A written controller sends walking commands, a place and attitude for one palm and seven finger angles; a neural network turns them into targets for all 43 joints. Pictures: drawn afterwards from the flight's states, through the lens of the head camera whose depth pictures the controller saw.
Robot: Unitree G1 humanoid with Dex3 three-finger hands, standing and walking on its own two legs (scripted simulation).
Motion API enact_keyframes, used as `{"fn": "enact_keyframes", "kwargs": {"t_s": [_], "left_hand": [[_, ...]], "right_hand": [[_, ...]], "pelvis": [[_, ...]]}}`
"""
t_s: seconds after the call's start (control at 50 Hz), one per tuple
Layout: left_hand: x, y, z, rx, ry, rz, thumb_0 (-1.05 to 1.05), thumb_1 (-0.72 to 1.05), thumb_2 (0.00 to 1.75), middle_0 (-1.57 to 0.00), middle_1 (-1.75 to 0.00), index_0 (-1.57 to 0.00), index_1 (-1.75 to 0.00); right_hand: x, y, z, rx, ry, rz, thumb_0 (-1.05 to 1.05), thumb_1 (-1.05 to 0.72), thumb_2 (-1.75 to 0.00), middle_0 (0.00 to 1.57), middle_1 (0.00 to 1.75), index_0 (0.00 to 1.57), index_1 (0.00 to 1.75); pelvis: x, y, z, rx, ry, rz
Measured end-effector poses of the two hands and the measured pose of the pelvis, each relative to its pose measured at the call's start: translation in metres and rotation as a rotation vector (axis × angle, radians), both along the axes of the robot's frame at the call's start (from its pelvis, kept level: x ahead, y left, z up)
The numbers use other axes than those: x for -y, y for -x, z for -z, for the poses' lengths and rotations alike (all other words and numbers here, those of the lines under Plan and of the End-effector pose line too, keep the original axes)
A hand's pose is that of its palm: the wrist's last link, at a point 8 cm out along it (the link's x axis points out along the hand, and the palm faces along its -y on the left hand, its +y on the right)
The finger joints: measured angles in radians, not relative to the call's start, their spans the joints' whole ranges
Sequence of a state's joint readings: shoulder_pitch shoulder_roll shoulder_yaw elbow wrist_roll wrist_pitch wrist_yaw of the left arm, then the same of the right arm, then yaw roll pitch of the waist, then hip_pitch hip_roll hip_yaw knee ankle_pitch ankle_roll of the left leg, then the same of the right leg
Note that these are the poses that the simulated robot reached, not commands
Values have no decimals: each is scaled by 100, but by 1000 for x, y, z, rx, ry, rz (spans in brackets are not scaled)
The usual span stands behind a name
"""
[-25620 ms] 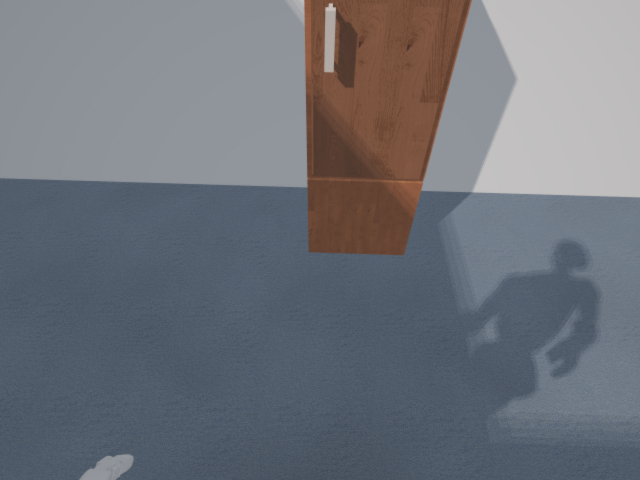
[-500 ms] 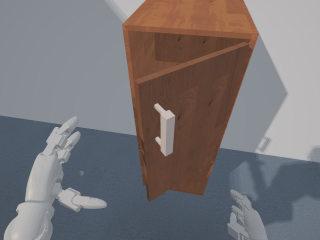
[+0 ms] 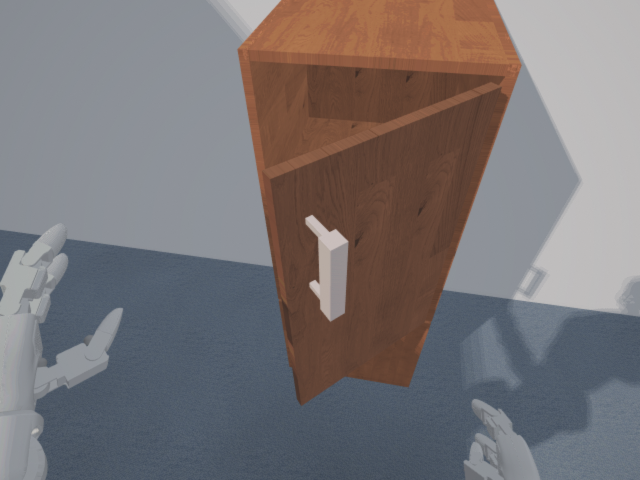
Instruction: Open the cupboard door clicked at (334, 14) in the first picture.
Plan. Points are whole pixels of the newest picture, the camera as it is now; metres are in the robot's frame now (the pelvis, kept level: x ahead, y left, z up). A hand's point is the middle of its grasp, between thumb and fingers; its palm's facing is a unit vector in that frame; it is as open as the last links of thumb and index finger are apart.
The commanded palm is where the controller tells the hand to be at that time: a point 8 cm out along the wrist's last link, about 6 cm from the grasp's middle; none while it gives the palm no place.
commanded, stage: draw the hand back to the body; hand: left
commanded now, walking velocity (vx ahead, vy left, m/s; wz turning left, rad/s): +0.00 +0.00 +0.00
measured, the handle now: (323, 268) +0.35 +0.05 +0.10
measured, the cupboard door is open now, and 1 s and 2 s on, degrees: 45 45 45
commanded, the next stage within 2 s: step back with the hand held close in 0.46 s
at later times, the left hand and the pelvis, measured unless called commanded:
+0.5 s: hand (74, 340) +0.19 +0.26 +0.16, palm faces +0.47 -0.79 -0.40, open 7.4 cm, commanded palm +0.13 +0.30 +0.17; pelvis +0.00 +0.00 +0.00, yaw +0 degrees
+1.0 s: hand (51, 378) +0.15 +0.26 +0.15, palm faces +0.35 -0.76 -0.54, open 7.4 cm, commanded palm +0.09 +0.31 +0.17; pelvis -0.06 +0.01 -0.01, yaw -1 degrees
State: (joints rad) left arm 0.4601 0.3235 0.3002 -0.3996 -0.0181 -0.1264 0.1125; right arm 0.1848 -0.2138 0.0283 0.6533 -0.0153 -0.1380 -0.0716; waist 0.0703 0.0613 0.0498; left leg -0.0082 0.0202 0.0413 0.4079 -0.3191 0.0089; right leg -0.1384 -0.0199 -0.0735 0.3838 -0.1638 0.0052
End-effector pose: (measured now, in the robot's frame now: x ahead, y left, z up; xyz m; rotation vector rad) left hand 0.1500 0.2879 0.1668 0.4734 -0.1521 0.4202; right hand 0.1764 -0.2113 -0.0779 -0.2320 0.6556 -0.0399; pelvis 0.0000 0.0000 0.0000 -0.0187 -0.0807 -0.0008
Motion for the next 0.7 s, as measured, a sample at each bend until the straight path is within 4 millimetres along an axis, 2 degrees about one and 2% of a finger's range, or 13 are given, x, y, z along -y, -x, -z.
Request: {"fn": "enact_keyframes", "kwargs": {"t_s": [0.14,0.26,0.48,0.7], "left_hand": [[-14,5,-6,14,-17,-60,1,69,81,-20,-31,-20,-30],[-11,5,-7,29,-3,-62,1,82,87,-21,-31,-21,-30],[-9,6,-4,14,-1,-45,2,88,89,-21,-31,-21,-30],[-12,6,-17,51,-70,-23,2,89,89,-21,-31,-21,-30]], "right_hand": [[4,-7,-3,5,16,-5,2,-91,-90,21,30,21,30],[4,-9,-3,7,15,-14,2,-91,-90,21,30,21,30],[3,0,-2,0,2,-5,2,-91,-90,21,30,21,30],[10,12,-3,-17,7,24,2,-90,-90,21,30,21,30]], "pelvis": [[1,-2,-1,0,2,-3],[0,-2,-1,2,1,-6],[2,2,-1,7,0,-1],[3,13,-1,-31,-1,6]]}}
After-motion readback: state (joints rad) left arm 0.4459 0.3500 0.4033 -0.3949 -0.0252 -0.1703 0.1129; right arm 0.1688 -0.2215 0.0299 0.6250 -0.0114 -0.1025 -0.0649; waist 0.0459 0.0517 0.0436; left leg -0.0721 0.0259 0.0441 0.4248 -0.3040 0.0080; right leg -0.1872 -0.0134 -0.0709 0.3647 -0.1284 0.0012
